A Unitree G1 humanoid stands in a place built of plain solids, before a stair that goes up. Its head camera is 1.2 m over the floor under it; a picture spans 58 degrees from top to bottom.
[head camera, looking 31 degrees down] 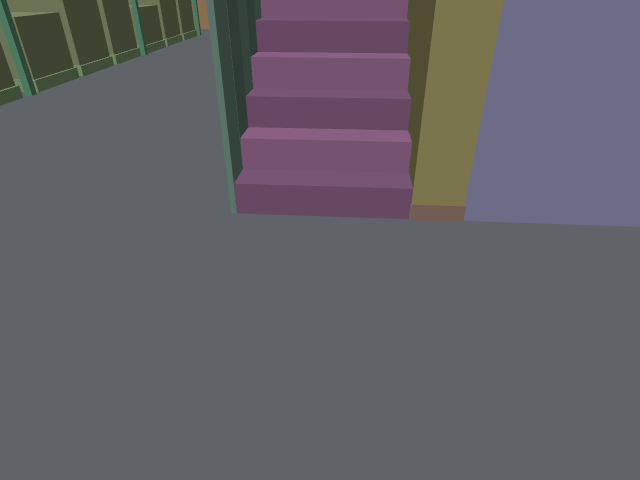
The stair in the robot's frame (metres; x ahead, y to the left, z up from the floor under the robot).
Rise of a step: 0.19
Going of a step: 0.23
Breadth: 1.02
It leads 4 degrees to the right of straight ahead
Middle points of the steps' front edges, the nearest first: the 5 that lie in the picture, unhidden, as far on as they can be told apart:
2.27 -0.01 0.19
2.50 -0.03 0.39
2.73 -0.05 0.58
2.96 -0.06 0.78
3.19 -0.08 0.97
